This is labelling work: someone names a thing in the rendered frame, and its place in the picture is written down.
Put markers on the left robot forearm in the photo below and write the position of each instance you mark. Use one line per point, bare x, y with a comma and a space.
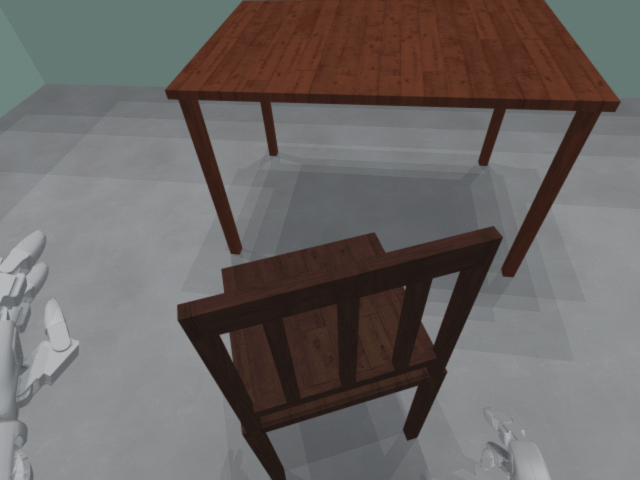
14, 463

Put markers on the left robot hand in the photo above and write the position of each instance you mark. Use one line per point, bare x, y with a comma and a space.
19, 284

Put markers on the chair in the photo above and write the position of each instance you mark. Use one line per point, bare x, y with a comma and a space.
324, 328

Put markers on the right robot hand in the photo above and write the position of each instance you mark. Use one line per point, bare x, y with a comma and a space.
523, 461

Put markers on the table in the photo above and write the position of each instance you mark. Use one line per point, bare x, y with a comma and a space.
496, 54

